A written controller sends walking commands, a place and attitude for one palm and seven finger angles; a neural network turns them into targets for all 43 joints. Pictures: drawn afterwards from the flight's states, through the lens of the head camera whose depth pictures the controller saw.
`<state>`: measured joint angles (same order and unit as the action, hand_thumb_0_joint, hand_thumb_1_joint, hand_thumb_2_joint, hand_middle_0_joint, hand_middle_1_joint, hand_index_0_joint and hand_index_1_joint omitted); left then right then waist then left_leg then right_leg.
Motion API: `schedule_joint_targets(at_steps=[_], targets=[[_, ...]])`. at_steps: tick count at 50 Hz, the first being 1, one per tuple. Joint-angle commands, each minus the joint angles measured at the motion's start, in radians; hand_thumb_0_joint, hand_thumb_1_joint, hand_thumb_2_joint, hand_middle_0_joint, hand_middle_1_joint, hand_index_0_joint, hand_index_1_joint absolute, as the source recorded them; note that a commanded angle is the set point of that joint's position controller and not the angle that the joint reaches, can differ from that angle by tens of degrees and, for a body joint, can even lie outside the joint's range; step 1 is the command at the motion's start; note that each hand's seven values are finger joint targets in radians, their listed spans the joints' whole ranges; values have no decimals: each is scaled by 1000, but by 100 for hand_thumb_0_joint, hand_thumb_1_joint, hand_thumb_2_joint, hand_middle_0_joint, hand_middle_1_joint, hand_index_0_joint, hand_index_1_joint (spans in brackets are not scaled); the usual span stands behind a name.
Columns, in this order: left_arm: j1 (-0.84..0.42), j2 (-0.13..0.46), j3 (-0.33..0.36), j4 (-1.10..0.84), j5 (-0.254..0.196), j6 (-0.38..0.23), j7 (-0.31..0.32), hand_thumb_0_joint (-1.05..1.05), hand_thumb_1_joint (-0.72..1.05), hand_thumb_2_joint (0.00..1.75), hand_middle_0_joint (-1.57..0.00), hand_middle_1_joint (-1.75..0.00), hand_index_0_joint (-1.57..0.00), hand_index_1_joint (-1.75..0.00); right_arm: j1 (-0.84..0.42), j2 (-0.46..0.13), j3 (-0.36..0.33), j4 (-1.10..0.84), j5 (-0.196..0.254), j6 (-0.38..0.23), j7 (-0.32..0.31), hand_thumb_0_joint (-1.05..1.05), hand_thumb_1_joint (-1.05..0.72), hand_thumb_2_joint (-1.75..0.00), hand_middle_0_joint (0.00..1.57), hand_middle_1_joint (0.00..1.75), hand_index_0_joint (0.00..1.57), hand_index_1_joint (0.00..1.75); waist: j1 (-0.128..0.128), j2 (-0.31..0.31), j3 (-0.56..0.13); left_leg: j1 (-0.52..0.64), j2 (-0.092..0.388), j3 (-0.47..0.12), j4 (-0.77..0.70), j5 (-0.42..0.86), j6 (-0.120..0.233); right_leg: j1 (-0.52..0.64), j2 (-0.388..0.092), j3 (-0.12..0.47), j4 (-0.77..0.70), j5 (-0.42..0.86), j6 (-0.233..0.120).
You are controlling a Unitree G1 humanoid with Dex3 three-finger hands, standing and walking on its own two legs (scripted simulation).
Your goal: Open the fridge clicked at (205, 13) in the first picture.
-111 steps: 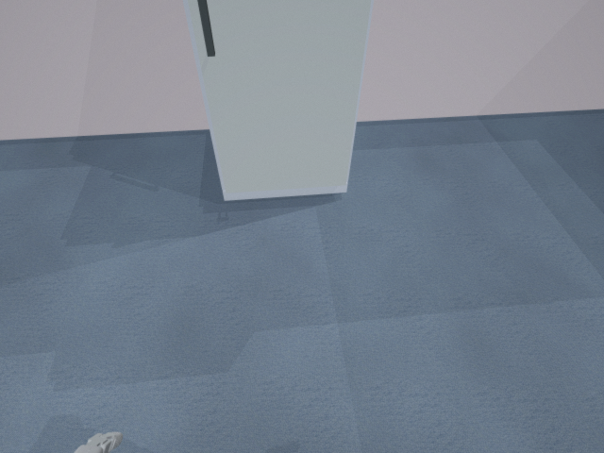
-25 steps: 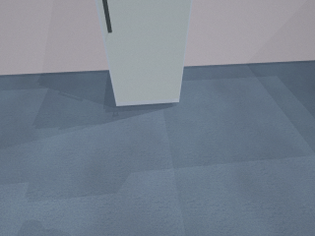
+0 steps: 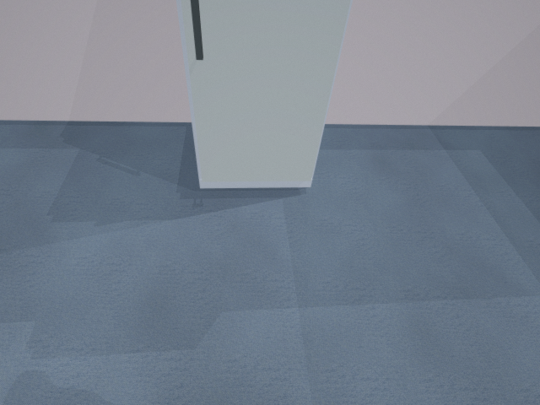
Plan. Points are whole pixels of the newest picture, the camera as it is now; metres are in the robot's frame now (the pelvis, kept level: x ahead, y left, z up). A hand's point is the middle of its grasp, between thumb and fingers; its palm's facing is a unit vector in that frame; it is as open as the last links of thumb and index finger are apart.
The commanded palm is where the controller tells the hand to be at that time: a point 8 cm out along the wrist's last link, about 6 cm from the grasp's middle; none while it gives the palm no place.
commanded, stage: walk to a spot facing it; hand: left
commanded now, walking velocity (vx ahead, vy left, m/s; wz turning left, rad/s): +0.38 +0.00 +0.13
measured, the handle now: out of the picture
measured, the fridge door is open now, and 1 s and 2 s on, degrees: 0 0 0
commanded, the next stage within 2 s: turn to face it in 0.76 s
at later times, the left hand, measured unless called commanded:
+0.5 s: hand (190, 354) +0.24 +0.15 -0.17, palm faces +0.17 -0.96 -0.21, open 7.1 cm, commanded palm none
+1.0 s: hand (169, 296) +0.36 +0.22 -0.17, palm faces +0.29 -0.94 -0.16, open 7.4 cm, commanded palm none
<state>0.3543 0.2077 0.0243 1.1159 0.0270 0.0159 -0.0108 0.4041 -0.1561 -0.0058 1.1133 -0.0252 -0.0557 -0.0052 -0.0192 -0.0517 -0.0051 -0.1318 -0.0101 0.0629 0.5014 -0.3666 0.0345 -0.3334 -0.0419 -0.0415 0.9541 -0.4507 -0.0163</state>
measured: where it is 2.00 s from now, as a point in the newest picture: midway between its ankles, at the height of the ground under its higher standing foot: (245, 299)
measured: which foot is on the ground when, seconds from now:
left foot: down 0.00-0.30, up 0.32-0.70, down 0.72-1.00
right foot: up 0.00-0.26, down 0.28-0.72, up 0.74-1.00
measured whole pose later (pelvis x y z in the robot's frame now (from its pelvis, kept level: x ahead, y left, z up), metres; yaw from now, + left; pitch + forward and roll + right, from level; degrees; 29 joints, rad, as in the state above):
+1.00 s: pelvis +0.39 +0.04 +0.01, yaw +14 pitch -1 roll +0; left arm 0.28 0.17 0.05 1.07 0.03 -0.01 0.01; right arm 0.29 -0.16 -0.03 1.07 -0.02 -0.07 -0.02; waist 0.02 -0.04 0.04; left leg -0.12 -0.02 0.16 0.37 -0.23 0.07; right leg -0.53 -0.12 -0.06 0.97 -0.26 0.04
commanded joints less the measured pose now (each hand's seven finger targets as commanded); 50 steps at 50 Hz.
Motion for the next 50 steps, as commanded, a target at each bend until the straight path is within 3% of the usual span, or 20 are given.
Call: schedule_joint_targets(at_steps=[1,9,12,13,14,15,17,19,22,26,30,32,34,35,36,37,40,42,46,50], targets=[[-162,54,21,-146,-4,-59,-9,0,90,90,-20,-30,-20,-30,141,-148,-33,14,9,-32,-31,0,-90,-90,20,30,20,30,-20,157,114,159,296,-326,-291,395,180,-369,-76,19,115,84,22],[-277,-4,26,-186,-9,-60,-18,0,90,90,-20,-30,-20,-30,183,-113,-44,61,0,-31,-33,0,-90,-90,20,30,20,30,-34,185,149,61,240,-174,-285,451,133,-160,-31,-91,-270,211,12],[-104,31,45,-135,-5,-68,-12,0,90,90,-20,-30,-20,-30,143,-129,-50,57,6,-26,-33,0,-90,-90,20,30,20,30,61,139,82,5,211,-117,-75,633,99,120,20,-121,-365,268,-15],[50,80,60,-91,1,-81,-6,0,90,90,-20,-30,-20,-30,139,-120,-51,52,11,-25,-28,0,-90,-90,20,30,20,30,125,83,6,-96,173,-89,134,590,63,348,-5,-76,-405,279,-33],[204,191,89,-55,10,-94,12,0,90,90,-20,-30,-20,-30,159,-73,-42,23,22,-28,-14,0,-90,-90,20,30,20,30,177,-134,-126,-326,71,-14,466,243,19,587,-265,238,-501,154,-111],[271,265,100,-34,-5,-89,21,0,90,90,-20,-30,-20,-30,137,-38,-41,-18,25,-27,-14,0,-90,-90,20,30,20,30,162,-219,-183,-464,0,-52,778,-188,16,585,-483,600,-673,90,-190],[66,179,75,-78,-8,-80,24,0,90,90,-20,-30,-20,-30,-6,-37,-58,-41,14,-12,0,0,-90,-90,20,30,20,30,111,-68,30,-527,110,-88,897,-59,29,251,-428,494,-768,-230,-172],[-44,77,47,-95,2,-88,32,0,90,90,-20,-30,-20,-30,11,-3,-57,-30,1,10,8,0,-90,-90,20,30,20,30,29,-27,90,-453,160,-92,826,33,13,59,-363,258,-771,-94,-124],[-51,49,37,-89,6,-96,32,0,90,90,-20,-30,-20,-30,28,3,-58,-32,-3,39,15,0,-90,-90,20,30,20,30,-14,-55,82,-405,169,-46,683,89,-23,-15,-306,56,-790,54,-95],[-40,78,43,-87,8,-102,28,0,90,90,-20,-30,-20,-30,-93,3,-60,-100,-1,41,39,0,-90,-90,20,30,20,30,-6,-39,118,-381,163,10,415,166,-36,-6,-274,-49,-812,82,-98],[15,110,43,-70,8,-99,26,0,90,90,-20,-30,-20,-30,-215,-24,-57,-163,2,24,53,0,-90,-90,20,30,20,30,32,-39,129,-345,136,45,237,154,-19,107,-296,-55,-768,154,-100],[24,127,47,-67,8,-92,24,0,90,90,-20,-30,-20,-30,-218,-45,-58,-171,2,19,52,0,-90,-90,20,30,20,30,26,-16,121,-277,113,74,178,125,-7,139,-302,-77,-721,204,-93],[22,127,49,-66,1,-86,22,0,90,90,-20,-30,-20,-30,-86,-93,-68,-139,-5,8,43,0,-90,-90,20,30,20,30,-41,66,53,-28,60,107,54,135,7,95,-245,-164,-477,360,-58],[37,92,44,-81,-5,-83,14,0,90,90,-20,-30,-20,-30,50,-183,-90,-106,-14,0,29,0,-90,-90,20,30,20,30,-99,244,-26,177,174,-102,-60,77,62,-36,-151,-221,-173,332,-7],[27,43,31,-126,-13,-85,3,0,90,90,-20,-30,-20,-30,150,-295,-112,-88,-10,-2,13,0,-90,-90,20,30,20,30,-112,457,-66,306,415,-492,-213,168,163,-288,-11,-200,149,-117,44],[-37,78,32,-147,-5,-81,12,0,90,90,-20,-30,-20,-30,128,-282,-102,-76,2,5,1,0,-90,-90,20,30,20,30,-113,311,-74,264,448,-518,-249,114,195,-334,-37,-64,282,-137,22],[-50,51,36,-103,1,-74,0,0,90,90,-20,-30,-20,-30,-54,-163,-65,-117,7,-16,-13,0,-90,-90,20,30,20,30,-26,145,30,47,357,-304,-269,241,139,-316,-122,13,293,92,33],[16,20,28,-70,4,-56,2,0,90,90,-20,-30,-20,-30,-79,-132,-53,-105,11,-30,-16,0,-90,-90,20,30,20,30,15,138,5,17,306,-169,-270,403,124,-244,-120,5,222,141,47],[27,-15,21,-59,1,-30,14,0,90,90,-20,-30,-20,-30,-62,-114,-50,-79,12,-30,-24,0,-90,-90,20,30,20,30,37,91,26,9,284,-69,-264,637,130,-203,-99,-10,81,189,62],[-30,-24,16,-73,-2,-24,19,0,90,90,-20,-30,-20,-30,-49,-111,-44,-49,9,-17,-26,0,-90,-90,20,30,20,30,30,159,58,13,266,7,-225,716,115,-135,-70,-37,-125,230,48]])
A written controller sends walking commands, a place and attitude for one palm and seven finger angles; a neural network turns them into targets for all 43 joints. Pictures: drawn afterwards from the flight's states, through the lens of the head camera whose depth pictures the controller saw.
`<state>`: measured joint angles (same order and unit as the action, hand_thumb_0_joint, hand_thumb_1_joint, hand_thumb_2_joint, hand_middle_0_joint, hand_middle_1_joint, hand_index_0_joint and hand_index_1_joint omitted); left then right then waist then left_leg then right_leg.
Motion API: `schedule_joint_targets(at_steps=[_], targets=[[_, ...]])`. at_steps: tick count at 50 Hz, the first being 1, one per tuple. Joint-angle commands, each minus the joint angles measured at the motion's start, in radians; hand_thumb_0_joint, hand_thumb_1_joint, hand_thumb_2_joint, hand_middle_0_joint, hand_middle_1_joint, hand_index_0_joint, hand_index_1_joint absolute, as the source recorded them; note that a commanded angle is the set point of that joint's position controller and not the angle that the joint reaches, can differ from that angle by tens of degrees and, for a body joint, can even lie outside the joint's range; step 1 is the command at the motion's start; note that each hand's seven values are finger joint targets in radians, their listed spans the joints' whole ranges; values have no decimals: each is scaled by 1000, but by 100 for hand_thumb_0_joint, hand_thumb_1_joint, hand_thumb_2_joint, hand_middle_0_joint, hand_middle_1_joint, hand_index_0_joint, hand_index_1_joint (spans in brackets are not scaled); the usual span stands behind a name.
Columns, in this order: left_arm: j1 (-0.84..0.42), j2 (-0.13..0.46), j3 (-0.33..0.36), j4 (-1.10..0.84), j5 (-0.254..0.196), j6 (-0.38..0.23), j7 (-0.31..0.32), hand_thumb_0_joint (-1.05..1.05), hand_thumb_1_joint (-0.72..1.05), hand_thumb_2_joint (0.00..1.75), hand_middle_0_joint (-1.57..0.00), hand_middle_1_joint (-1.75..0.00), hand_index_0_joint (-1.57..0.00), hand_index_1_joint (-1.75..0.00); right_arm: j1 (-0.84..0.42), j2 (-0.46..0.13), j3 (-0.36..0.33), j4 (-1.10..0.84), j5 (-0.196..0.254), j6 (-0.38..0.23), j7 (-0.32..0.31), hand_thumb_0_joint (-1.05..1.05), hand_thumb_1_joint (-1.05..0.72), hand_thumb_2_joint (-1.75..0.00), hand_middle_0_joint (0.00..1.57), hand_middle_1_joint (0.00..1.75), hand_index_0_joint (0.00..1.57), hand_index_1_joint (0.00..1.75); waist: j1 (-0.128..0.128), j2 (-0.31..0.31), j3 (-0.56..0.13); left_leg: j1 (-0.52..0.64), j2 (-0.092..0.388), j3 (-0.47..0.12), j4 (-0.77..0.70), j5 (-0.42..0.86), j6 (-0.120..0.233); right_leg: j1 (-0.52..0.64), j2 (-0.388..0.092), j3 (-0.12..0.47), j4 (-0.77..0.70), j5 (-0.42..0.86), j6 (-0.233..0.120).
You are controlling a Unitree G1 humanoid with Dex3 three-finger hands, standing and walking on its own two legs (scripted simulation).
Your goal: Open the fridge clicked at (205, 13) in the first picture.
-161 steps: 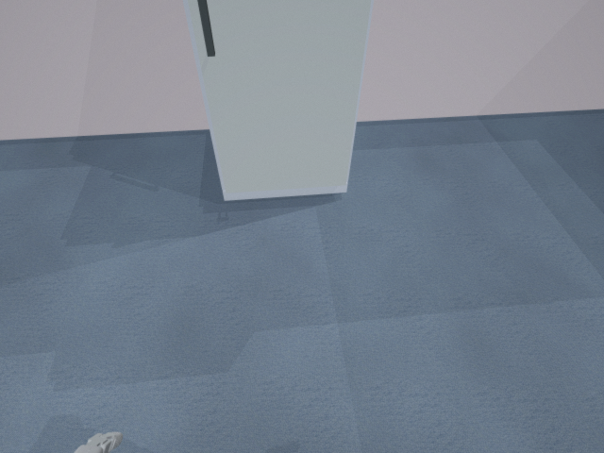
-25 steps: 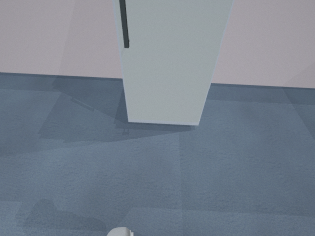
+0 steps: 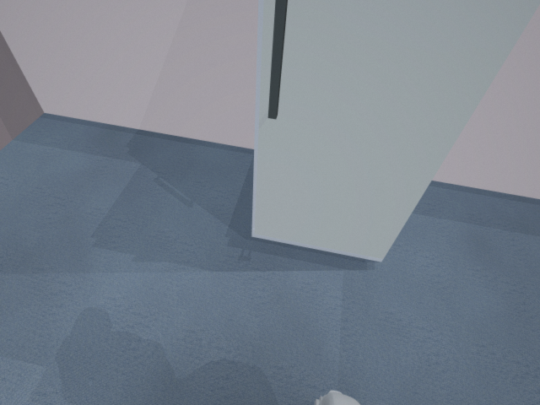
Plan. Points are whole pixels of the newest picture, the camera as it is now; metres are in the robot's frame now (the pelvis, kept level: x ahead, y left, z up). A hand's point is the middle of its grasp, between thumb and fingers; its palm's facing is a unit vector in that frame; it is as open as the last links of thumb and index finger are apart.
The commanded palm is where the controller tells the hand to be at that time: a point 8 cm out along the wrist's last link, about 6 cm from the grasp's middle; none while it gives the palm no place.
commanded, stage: take the last steps up to it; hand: left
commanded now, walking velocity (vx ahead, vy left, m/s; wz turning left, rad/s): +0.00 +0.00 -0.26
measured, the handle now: (280, 29) +0.84 +0.05 +0.18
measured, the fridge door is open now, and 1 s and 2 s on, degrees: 0 0 0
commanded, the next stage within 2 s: come to a stop and stand still in 0.96 s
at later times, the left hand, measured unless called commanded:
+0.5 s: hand out of the picture +0.12 +0.13 -0.18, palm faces +0.03 -0.99 -0.13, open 7.3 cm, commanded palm none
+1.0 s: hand (224, 277) +0.39 +0.12 -0.18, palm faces -0.15 -0.97 -0.21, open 7.4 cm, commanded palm none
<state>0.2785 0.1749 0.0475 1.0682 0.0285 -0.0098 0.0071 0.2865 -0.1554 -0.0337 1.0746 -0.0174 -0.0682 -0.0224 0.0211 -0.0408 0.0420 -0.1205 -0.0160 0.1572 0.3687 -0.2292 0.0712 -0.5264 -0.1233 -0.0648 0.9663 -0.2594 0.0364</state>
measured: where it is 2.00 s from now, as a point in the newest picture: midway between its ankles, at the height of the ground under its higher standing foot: (281, 384)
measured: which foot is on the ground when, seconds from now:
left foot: down 0.00-0.18, up 0.20-0.54, down 0.56-1.00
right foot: up 0.00-0.16, down 0.18-0.56, up 0.58-0.98, down 1.00-1.00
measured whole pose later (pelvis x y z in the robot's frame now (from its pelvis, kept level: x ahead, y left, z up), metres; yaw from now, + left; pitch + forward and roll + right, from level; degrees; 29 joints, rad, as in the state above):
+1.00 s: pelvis +0.28 -0.05 -0.02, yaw -8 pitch -1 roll +2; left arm 0.14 0.17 0.06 1.03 0.03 -0.03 -0.01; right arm 0.48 -0.07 -0.03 1.18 -0.03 -0.05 -0.01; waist -0.05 0.00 0.07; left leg -0.01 0.06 0.21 0.47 -0.42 -0.03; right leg -0.40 -0.08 -0.12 0.57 -0.18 -0.04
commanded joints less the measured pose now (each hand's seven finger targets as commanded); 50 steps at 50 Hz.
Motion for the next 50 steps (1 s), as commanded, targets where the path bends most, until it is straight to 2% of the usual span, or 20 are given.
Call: schedule_joint_targets(at_steps=[1,4,7,9,10,12,14,23,26,27,28,29,30,33,35,44,46,48,49,50], targets=[[30,7,-8,-30,-3,3,3,0,90,90,-20,-30,-20,-30,75,-113,-18,-4,0,0,-9,0,-90,-90,20,30,20,30,-18,163,23,-2,276,-81,-81,568,76,83,20,-22,-178,36,-9],[4,14,-7,-31,-4,1,6,0,90,90,-20,-30,-20,-30,88,-111,-19,19,-4,17,-13,0,-90,-90,20,30,20,30,-22,160,58,-49,285,-94,-26,478,60,193,46,-32,-299,40,-24],[130,67,7,8,3,-19,2,0,90,90,-20,-30,-20,-30,96,-98,-18,32,2,22,-9,0,-90,-90,20,30,20,30,34,73,16,-100,231,-55,163,231,4,402,52,-28,-478,148,-48],[256,197,31,35,-3,-36,9,0,90,90,-20,-30,-20,-30,120,-37,-10,-2,8,21,6,0,-90,-90,20,30,20,30,54,-231,-33,-392,50,39,599,-353,-70,584,-278,417,-656,282,-231],[256,204,35,32,-14,-39,13,0,90,90,-20,-30,-20,-30,86,-63,-13,-9,6,34,3,0,-90,-90,20,30,20,30,69,-253,-84,-389,77,-74,729,-412,-64,520,-292,502,-736,102,-278],[132,139,28,0,-13,-32,22,0,90,90,-20,-30,-20,-30,8,-66,-25,-20,-1,37,13,0,-90,-90,20,30,20,30,35,-95,16,-457,134,-127,806,-251,-61,388,-242,431,-782,-166,-273],[67,99,24,-25,-8,-38,26,0,90,90,-20,-30,-20,-30,35,-38,-28,-6,-7,45,22,0,-90,-90,20,30,20,30,-7,-7,13,-373,156,-114,728,-165,-75,269,-189,288,-791,-138,-228],[94,117,36,5,-2,-39,5,0,90,90,-20,-30,-20,-30,22,-11,-24,-33,-4,34,32,0,-90,-90,20,30,20,30,-7,-88,19,-218,102,-31,292,-115,-87,252,-122,201,-786,-196,-205],[83,94,34,3,-9,-30,-1,0,90,90,-20,-30,-20,-30,104,-28,-20,-4,-3,18,23,0,-90,-90,20,30,20,30,-47,-5,27,20,80,2,98,-55,-88,114,-54,139,-678,-274,-156],[72,65,28,-10,-11,-25,-7,0,90,90,-20,-30,-20,-30,162,-71,-28,12,-4,15,14,0,-90,-90,20,30,20,30,-75,115,38,93,148,-110,22,-177,-66,17,2,96,-557,-291,-123],[44,10,18,-41,-13,-24,-13,0,90,90,-20,-30,-20,-30,243,-146,-44,26,-15,15,6,0,-90,-90,20,30,20,30,-110,321,70,113,333,-362,-141,-397,3,-107,97,-15,-318,-262,-82],[-18,18,20,-75,-5,-26,-13,0,90,90,-20,-30,-20,-30,286,-188,-57,24,-17,18,4,0,-90,-90,20,30,20,30,-126,410,86,66,448,-547,-261,-512,72,-153,112,-48,-109,-279,-74],[-53,35,24,-79,4,-23,-12,0,90,90,-20,-30,-20,-30,254,-161,-47,21,-16,17,-1,0,-90,-90,20,30,20,30,-116,327,119,13,454,-549,-289,-514,94,-174,67,14,38,-239,-79],[-1,15,23,-39,6,-26,-29,0,90,90,-20,-30,-20,-30,144,-93,-21,-9,-9,-7,-8,0,-90,-90,20,30,20,30,-43,140,100,-4,349,-307,-247,-169,62,-138,12,35,113,-50,-59],[15,3,21,-30,1,-21,-29,0,90,90,-20,-30,-20,-30,156,-81,-16,3,-4,-21,-13,0,-90,-90,20,30,20,30,-26,141,54,40,318,-206,-218,82,63,-113,8,22,89,1,-41],[-154,-2,12,-93,-5,-17,-24,0,90,90,-20,-30,-20,-30,234,-75,-26,65,-13,-3,-8,0,-90,-90,20,30,20,30,-67,156,96,70,311,-105,-137,322,79,-13,31,-54,-273,2,-47],[-129,0,15,-89,-4,-21,-24,0,90,90,-20,-30,-20,-30,214,-86,-30,68,-14,3,-9,0,-90,-90,20,30,20,30,-47,167,80,45,306,-92,-85,319,64,86,55,-74,-340,27,-58],[20,39,25,-38,-1,-34,-20,0,90,90,-20,-30,-20,-30,194,-81,-28,69,-5,7,-7,0,-90,-90,20,30,20,30,23,110,3,-15,253,-41,102,340,23,336,92,-97,-462,117,-71],[134,107,40,-3,4,-48,-11,0,90,90,-20,-30,-20,-30,196,-57,-24,63,4,3,1,0,-90,-90,20,30,20,30,72,-1,-76,-171,206,-8,308,244,-18,571,-7,26,-480,203,-109],[243,215,65,21,0,-58,0,0,90,90,-20,-30,-20,-30,231,-1,-13,35,13,-2,7,0,-90,-90,20,30,20,30,85,-233,-182,-387,70,45,611,-222,-69,758,-277,363,-562,373,-217]])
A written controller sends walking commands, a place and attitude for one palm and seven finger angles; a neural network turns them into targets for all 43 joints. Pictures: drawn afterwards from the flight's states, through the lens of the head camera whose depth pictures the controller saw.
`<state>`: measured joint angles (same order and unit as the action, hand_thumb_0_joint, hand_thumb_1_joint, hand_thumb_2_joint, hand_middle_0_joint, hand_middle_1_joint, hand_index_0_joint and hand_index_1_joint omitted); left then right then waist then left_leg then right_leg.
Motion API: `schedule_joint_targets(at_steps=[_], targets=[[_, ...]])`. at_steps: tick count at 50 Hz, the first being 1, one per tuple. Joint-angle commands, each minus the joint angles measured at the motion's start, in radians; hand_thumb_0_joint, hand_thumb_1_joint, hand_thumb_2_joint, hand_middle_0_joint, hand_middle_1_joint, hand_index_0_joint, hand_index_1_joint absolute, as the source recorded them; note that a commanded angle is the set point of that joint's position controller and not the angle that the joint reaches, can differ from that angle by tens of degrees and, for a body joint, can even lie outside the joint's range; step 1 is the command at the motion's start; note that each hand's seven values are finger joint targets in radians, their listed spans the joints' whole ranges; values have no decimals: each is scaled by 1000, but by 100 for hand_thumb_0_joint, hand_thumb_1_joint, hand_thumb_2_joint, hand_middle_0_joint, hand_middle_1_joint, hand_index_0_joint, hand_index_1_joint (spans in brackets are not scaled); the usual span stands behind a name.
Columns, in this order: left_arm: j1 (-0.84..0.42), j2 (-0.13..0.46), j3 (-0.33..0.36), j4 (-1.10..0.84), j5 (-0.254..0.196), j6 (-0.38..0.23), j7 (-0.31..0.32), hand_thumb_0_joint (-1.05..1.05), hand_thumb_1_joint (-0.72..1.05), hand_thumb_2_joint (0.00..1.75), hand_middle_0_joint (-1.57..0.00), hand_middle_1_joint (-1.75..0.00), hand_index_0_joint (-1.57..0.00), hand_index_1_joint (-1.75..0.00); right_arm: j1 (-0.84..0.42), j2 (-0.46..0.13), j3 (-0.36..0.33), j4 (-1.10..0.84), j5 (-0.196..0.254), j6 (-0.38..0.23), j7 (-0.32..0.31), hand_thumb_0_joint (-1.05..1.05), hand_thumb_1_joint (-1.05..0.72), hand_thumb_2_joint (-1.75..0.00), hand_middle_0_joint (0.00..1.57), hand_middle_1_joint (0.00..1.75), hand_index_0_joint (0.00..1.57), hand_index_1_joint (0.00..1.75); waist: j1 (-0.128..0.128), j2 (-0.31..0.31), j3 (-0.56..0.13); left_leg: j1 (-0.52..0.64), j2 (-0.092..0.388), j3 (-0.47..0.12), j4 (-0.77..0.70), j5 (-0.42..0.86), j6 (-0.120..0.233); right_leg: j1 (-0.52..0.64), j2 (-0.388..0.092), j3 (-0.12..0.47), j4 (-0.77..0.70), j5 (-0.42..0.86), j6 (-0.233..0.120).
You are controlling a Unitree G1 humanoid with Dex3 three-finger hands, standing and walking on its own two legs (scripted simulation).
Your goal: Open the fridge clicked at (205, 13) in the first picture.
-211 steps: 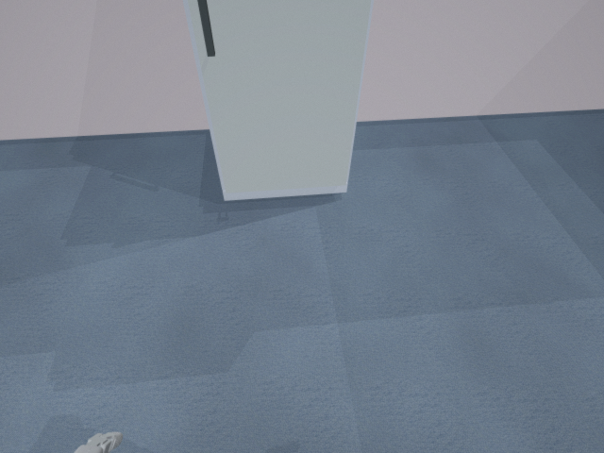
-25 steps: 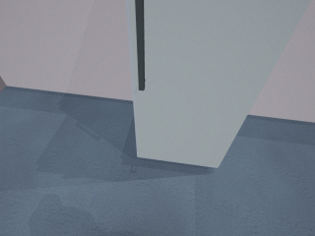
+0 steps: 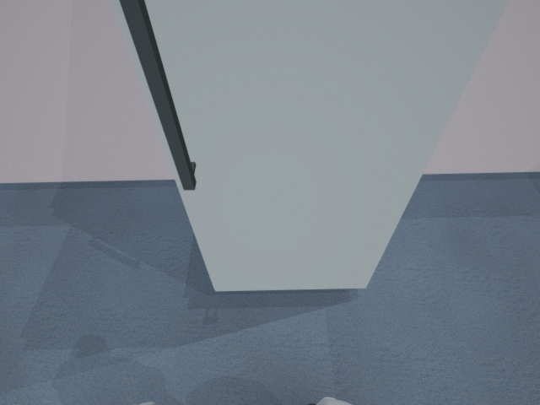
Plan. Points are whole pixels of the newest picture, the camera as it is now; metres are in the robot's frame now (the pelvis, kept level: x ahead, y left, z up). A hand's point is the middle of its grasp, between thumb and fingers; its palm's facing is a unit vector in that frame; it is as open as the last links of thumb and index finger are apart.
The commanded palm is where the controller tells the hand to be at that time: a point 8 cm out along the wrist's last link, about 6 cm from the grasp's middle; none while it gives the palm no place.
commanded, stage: come to a stop and stand still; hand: left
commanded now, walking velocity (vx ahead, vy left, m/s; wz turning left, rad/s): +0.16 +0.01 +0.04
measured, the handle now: (163, 83) +0.54 +0.17 +0.19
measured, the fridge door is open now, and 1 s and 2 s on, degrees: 0 0 0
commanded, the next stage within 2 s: look again from close up in 1.76 s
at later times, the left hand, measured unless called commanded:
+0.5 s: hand out of the picture +0.08 +0.21 -0.17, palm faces +0.10 -0.97 -0.20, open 7.3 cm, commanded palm none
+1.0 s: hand out of the picture +0.02 +0.14 -0.17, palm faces +0.04 -0.99 -0.16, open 7.4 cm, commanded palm none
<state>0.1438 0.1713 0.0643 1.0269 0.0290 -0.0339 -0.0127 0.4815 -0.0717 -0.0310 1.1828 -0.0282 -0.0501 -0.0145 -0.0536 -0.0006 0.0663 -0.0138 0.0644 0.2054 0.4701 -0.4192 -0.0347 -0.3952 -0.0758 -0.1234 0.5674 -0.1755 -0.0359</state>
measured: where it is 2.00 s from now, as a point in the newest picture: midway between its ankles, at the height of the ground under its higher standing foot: outside the picture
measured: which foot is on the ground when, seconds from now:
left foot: down 0.00-0.00, up 0.02-0.36, down 0.38-1.00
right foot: down 0.00-0.40, up 0.42-0.72, down 0.74-1.00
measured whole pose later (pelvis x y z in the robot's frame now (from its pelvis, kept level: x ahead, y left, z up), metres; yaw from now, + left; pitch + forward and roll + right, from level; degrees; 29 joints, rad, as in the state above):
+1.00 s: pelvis +0.02 -0.02 +0.01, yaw +1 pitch -3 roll +0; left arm 0.30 0.12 0.01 1.13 0.01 0.01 0.03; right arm 0.32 -0.17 -0.03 1.16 -0.02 0.03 -0.02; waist -0.03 0.01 0.02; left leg -0.28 0.07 0.07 0.44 -0.12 -0.02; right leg -0.13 0.00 -0.06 0.47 -0.30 -0.02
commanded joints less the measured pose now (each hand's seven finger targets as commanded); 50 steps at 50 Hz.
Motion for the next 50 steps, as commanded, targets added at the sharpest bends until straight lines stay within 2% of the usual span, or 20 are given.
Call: schedule_joint_targets(at_steps=[1,2,4,7,14,17,19,20,21,23,26,30,33,35,37,38,39,42,47,50], targets=[[403,240,46,67,-18,-31,23,0,90,90,-20,-30,-20,-30,-14,-117,-19,-93,27,-7,-7,0,-90,-90,20,30,20,30,170,-231,-225,-515,-16,-119,697,-209,41,550,-393,505,-254,292,-211],[312,211,40,49,-16,-28,29,0,90,90,-20,-30,-20,-30,-61,-107,-25,-100,22,-2,-6,0,-90,-90,20,30,20,30,147,-217,-176,-554,18,-176,774,-144,44,456,-367,469,-279,210,-207],[161,105,14,11,-15,-24,43,0,90,90,-20,-30,-20,-30,-98,-94,-26,-95,14,12,-5,0,-90,-90,20,30,20,30,84,-37,-58,-517,76,-198,726,-8,31,250,-304,293,-301,234,-169],[65,60,-6,-18,0,-16,52,0,90,90,-20,-30,-20,-30,-27,-45,-4,-66,16,51,-12,0,-90,-90,20,30,20,30,15,-90,-68,-320,53,-166,458,22,-5,77,-229,117,-272,460,-124],[83,155,20,-34,0,30,58,0,90,90,-20,-30,-20,-30,-167,-125,-25,-159,19,78,-6,0,-90,-90,20,30,20,30,57,-129,-84,-316,-4,-145,244,61,-15,181,-242,156,-184,471,-149],[69,151,19,-46,-9,46,56,0,90,90,-20,-30,-20,-30,-164,-150,-29,-169,16,72,-6,0,-90,-90,20,30,20,30,32,-114,-72,-159,4,-139,35,272,-1,87,-190,131,-114,299,-79],[102,84,5,-67,-13,58,50,0,90,90,-20,-30,-20,-30,-183,-242,-41,-202,7,58,-9,0,-90,-90,20,30,20,30,47,150,-70,-160,220,-352,-103,621,106,43,-24,23,36,-78,35],[112,72,-2,-67,-15,65,55,0,90,90,-20,-30,-20,-30,-221,-261,-41,-215,5,56,-11,0,-90,-90,20,30,20,30,48,256,-66,-220,290,-432,-197,635,174,52,35,18,201,-335,56],[103,85,1,-62,-13,73,55,0,90,90,-20,-30,-20,-30,-255,-263,-39,-227,4,53,-22,0,-90,-90,20,30,20,30,43,259,-65,-262,298,-450,-228,558,207,53,33,92,335,-396,55],[142,84,6,-35,-9,72,47,0,90,90,-20,-30,-20,-30,-329,-243,-30,-240,4,52,-29,0,-90,-90,20,30,20,30,74,178,-64,-245,255,-373,-193,498,211,12,30,142,427,-332,49],[172,69,-5,-18,-10,65,42,0,90,90,-20,-30,-20,-30,-325,-239,-31,-233,10,46,-28,0,-90,-90,20,30,20,30,66,126,-126,-127,222,-314,-176,523,201,-8,26,127,364,-290,68],[146,57,-18,-17,-11,65,39,0,90,90,-20,-30,-20,-30,-272,-250,-41,-197,10,50,-24,0,-90,-90,20,30,20,30,27,145,-128,-90,234,-349,-192,436,201,44,19,99,176,-317,71],[203,42,-23,13,-12,62,42,0,90,90,-20,-30,-20,-30,-271,-252,-47,-175,12,55,-17,0,-90,-90,20,30,20,30,44,139,-113,-146,204,-342,-197,289,171,136,32,74,6,-224,60],[254,62,-23,39,-7,45,46,0,90,90,-20,-30,-20,-30,-267,-215,-43,-166,21,54,-12,0,-90,-90,20,30,20,30,61,46,-91,-221,129,-276,-121,241,104,244,8,109,-236,-65,48],[207,119,-26,34,-10,35,49,0,90,90,-20,-30,-20,-30,-263,-152,-26,-167,28,57,-2,0,-90,-90,20,30,20,30,31,-59,-53,-215,27,-187,-58,158,30,147,-135,250,-308,-136,-18],[171,131,-25,34,-12,27,48,0,90,90,-20,-30,-20,-30,-270,-141,-17,-163,21,63,1,0,-90,-90,20,30,20,30,26,-190,-33,-191,11,-173,-42,176,23,75,-126,263,-331,-179,-26],[146,115,-28,30,-11,24,50,0,90,90,-20,-30,-20,-30,-258,-142,-19,-152,15,65,1,0,-90,-90,20,30,20,30,24,-229,2,-167,16,-172,-27,191,25,22,-114,246,-348,-228,-25],[153,89,-37,42,-18,27,48,0,90,90,-20,-30,-20,-30,-198,-152,-7,-101,16,57,-3,0,-90,-90,20,30,20,30,16,-68,27,-123,38,-189,-66,251,30,10,-66,200,-315,-240,-4],[182,82,-36,60,-20,38,50,0,90,90,-20,-30,-20,-30,-155,-146,0,-64,12,66,-6,0,-90,-90,20,30,20,30,27,-10,109,-184,32,-190,-74,163,22,-23,-50,204,-337,-369,-5],[195,69,-35,67,-22,37,50,0,90,90,-20,-30,-20,-30,-120,-135,4,-52,11,61,-10,0,-90,-90,20,30,20,30,35,19,91,-215,37,-203,-95,165,24,31,-40,188,-311,-319,-4]])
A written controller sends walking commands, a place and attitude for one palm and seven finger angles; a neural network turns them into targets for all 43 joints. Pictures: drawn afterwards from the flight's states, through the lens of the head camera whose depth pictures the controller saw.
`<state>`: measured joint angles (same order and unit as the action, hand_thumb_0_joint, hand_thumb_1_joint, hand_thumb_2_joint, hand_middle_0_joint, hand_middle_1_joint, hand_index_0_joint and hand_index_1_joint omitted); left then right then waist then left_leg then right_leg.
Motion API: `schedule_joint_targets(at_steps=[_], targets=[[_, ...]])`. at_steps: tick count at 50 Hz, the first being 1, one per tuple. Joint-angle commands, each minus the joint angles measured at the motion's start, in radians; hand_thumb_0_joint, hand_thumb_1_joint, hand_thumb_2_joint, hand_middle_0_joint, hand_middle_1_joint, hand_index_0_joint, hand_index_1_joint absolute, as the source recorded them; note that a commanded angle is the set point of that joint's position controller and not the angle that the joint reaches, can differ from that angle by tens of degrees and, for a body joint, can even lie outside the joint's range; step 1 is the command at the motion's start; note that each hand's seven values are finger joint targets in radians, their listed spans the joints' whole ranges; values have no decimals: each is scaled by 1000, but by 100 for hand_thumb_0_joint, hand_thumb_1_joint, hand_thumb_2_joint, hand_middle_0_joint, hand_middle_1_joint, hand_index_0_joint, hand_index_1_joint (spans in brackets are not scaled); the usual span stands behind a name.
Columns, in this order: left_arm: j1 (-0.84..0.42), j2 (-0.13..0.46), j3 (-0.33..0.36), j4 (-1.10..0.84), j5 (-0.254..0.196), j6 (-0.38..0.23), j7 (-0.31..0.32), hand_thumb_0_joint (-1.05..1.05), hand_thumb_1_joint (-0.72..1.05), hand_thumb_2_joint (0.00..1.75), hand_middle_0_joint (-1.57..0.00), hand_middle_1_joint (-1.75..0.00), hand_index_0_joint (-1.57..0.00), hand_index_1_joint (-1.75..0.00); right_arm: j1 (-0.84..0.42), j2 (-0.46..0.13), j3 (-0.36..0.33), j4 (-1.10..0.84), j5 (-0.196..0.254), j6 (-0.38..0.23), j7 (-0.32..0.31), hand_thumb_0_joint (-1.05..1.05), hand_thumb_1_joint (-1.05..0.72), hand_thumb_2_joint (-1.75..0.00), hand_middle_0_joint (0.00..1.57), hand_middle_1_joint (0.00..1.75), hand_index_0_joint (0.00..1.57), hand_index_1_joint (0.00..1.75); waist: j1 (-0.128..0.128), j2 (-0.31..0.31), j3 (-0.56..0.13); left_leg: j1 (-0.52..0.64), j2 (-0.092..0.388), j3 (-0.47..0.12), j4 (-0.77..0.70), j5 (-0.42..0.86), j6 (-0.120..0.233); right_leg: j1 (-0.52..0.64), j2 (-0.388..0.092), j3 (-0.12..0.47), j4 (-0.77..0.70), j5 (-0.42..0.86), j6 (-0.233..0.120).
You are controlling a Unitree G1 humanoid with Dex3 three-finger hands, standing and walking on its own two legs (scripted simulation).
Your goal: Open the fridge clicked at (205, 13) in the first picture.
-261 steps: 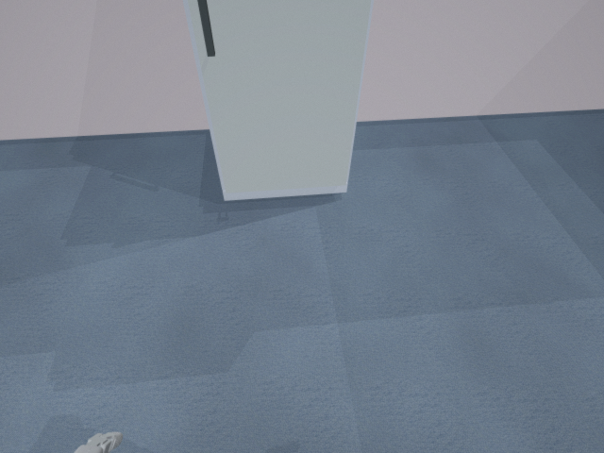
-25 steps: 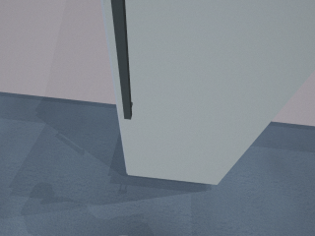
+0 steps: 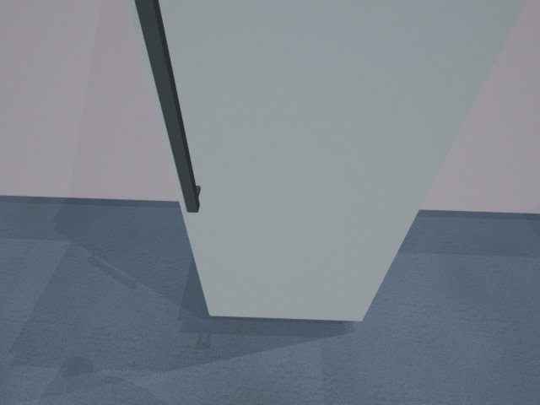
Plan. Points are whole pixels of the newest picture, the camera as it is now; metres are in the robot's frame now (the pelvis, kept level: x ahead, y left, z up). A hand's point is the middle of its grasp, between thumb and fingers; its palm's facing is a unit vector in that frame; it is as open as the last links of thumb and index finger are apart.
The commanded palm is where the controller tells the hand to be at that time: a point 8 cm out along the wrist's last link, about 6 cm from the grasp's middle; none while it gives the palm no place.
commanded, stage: come to a stop and stand still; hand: left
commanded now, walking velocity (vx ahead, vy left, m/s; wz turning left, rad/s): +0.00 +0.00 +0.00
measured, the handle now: (176, 112) +0.52 +0.18 +0.18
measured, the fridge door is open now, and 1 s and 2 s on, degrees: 0 0 0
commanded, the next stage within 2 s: look again from close up in 0.76 s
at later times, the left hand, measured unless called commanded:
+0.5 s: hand out of the picture +0.05 +0.20 -0.18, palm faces +0.04 -0.98 -0.21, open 7.3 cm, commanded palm none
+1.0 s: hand out of the picture +0.05 +0.24 -0.18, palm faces -0.01 -0.97 -0.23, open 7.4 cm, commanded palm none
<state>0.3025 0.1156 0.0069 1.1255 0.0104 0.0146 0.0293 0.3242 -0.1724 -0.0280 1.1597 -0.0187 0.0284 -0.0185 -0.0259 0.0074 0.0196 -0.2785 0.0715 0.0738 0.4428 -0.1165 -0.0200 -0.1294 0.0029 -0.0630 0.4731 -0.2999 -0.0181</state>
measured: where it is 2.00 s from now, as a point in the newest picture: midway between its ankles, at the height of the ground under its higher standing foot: outside the picture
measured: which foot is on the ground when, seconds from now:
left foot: down 0.00-1.00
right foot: down 0.00-1.00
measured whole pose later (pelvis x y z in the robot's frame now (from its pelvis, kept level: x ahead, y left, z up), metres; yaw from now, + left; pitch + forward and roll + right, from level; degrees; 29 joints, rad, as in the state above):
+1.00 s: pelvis +0.04 +0.04 +0.00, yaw -1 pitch -1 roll +0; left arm 0.28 0.22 0.00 1.06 0.02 -0.01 0.03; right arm 0.18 -0.21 0.00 1.06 -0.01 -0.02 -0.01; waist 0.01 -0.02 0.03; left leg -0.28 0.00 0.09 0.50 -0.21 0.04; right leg -0.11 -0.06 -0.02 0.47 -0.35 0.04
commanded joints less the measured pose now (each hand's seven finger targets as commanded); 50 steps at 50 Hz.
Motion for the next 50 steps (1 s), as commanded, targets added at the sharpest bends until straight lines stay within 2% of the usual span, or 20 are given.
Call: schedule_joint_targets(at_steps=[1,9,10,11,12,13,14,15,17,18,19,21,23,24,28,30,35,40,48,50], targets=[[41,119,23,-30,-5,-11,8,0,90,90,-20,-30,-20,-30,46,-32,3,-26,1,-19,-8,0,-90,-90,20,30,20,30,9,12,136,42,31,-75,-71,-142,10,-221,-115,124,-212,-186,-22],[80,86,19,-12,-7,-16,11,0,90,90,-20,-30,-20,-30,85,-15,2,-9,6,-32,-17,0,-90,-90,20,30,20,30,22,-1,81,60,42,-80,-65,-55,16,-149,-103,99,-176,-50,-17],[140,106,0,-7,17,-49,42,0,90,90,-20,-30,-20,-30,-56,-44,11,-86,3,-49,-1,0,-90,-90,20,30,20,30,73,-20,146,-59,23,-51,159,-59,-6,-176,-160,191,-199,298,-9],[66,165,7,-61,13,-61,34,0,90,90,-20,-30,-20,-30,24,6,9,-112,3,-34,12,0,-90,-90,20,30,20,30,-15,-54,84,-48,3,-46,209,-203,6,-205,-227,190,-236,30,-54],[21,158,11,-88,13,-63,31,0,90,90,-20,-30,-20,-30,65,3,5,-103,-2,-25,17,0,-90,-90,20,30,20,30,-35,-79,66,-37,-8,-36,245,-196,12,-235,-202,178,-235,-118,-79],[6,149,16,-104,9,-67,32,0,90,90,-20,-30,-20,-30,101,4,5,-104,-4,-32,19,0,-90,-90,20,30,20,30,-49,-44,21,-15,-13,-35,220,-145,18,-211,-183,150,-182,-55,-91],[9,141,19,-106,8,-73,31,0,90,90,-20,-30,-20,-30,118,11,11,-104,-6,-46,18,0,-90,-90,20,30,20,30,-41,29,-29,25,-12,-42,154,-60,24,-150,-159,104,-96,99,-87],[32,128,19,-105,5,-71,30,0,90,90,-20,-30,-20,-30,122,-2,15,-113,-3,-57,14,0,-90,-90,20,30,20,30,-23,40,-49,31,5,-76,107,24,36,-118,-121,85,-31,129,-68],[79,92,15,-95,6,-52,30,0,90,90,-20,-30,-20,-30,91,-42,8,-129,0,-62,3,0,-90,-90,20,30,20,30,11,75,-25,-9,54,-135,58,63,66,-103,-69,55,11,43,-40],[95,85,12,-91,6,-46,29,0,90,90,-20,-30,-20,-30,71,-51,8,-134,3,-60,-1,0,-90,-90,20,30,20,30,20,78,9,-39,63,-156,36,30,78,-107,-55,50,7,-4,-32],[104,88,12,-89,8,-48,28,0,90,90,-20,-30,-20,-30,56,-49,9,-142,2,-61,-4,0,-90,-90,20,30,20,30,29,93,21,-56,58,-157,34,53,84,-91,-58,51,5,24,-30],[101,97,12,-91,7,-44,26,0,90,90,-20,-30,-20,-30,37,-53,8,-152,3,-58,-4,0,-90,-90,20,30,20,30,28,8,44,-53,43,-144,27,1,77,-106,-67,58,-8,26,-26],[87,106,10,-97,8,-39,25,0,90,90,-20,-30,-20,-30,27,-65,8,-145,5,-54,-3,0,-90,-90,20,30,20,30,21,-32,69,-42,35,-138,6,-56,71,-130,-76,62,-23,1,-21],[83,113,12,-101,11,-41,24,0,90,90,-20,-30,-20,-30,23,-61,7,-139,3,-57,-2,0,-90,-90,20,30,20,30,23,-10,55,-28,32,-135,4,-8,73,-113,-79,60,-16,41,-19],[80,139,15,-111,10,-36,21,0,90,90,-20,-30,-20,-30,-4,-97,4,-148,3,-57,-1,0,-90,-90,20,30,20,30,26,-3,38,9,40,-141,-25,-17,75,-112,-81,54,-22,27,-10],[77,159,17,-112,11,-39,20,0,90,90,-20,-30,-20,-30,-22,-111,4,-154,4,-61,-2,0,-90,-90,20,30,20,30,29,20,18,31,38,-130,-15,52,77,-93,-88,59,-24,78,-7],[63,194,18,-114,11,-37,15,0,90,90,-20,-30,-20,-30,-60,-143,1,-161,6,-63,-3,0,-90,-90,20,30,20,30,30,11,-11,72,41,-119,-11,101,76,-80,-97,68,-37,114,-3],[45,217,17,-113,12,-36,11,0,90,90,-20,-30,-20,-30,-96,-164,0,-160,7,-62,-1,0,-90,-90,20,30,20,30,30,5,-12,88,40,-114,-16,105,73,-77,-105,76,-55,133,-1],[29,233,15,-99,13,-32,4,0,90,90,-20,-30,-20,-30,-131,-186,0,-152,8,-59,2,0,-90,-90,20,30,20,30,31,10,1,93,44,-119,-55,19,68,-88,-112,79,-85,81,2],[28,242,16,-95,13,-36,5,0,90,90,-20,-30,-20,-30,-136,-187,0,-148,9,-61,2,0,-90,-90,20,30,20,30,33,0,-15,101,42,-115,-42,65,70,-71,-117,84,-87,124,0]])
